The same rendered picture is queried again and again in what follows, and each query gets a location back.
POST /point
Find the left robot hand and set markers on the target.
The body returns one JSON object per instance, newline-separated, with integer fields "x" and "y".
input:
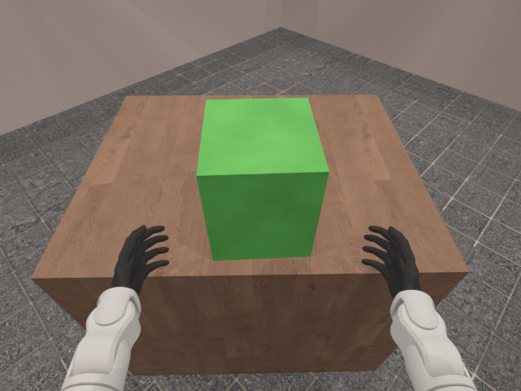
{"x": 131, "y": 269}

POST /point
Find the carton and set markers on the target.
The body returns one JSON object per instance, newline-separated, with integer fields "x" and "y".
{"x": 262, "y": 176}

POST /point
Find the pedestal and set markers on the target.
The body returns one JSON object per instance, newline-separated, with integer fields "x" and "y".
{"x": 327, "y": 312}

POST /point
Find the robot left forearm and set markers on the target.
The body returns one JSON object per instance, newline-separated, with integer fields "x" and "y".
{"x": 101, "y": 360}

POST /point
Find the robot right forearm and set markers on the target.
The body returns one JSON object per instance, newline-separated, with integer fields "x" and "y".
{"x": 432, "y": 361}

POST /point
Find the right robot hand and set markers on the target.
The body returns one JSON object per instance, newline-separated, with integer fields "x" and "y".
{"x": 400, "y": 270}

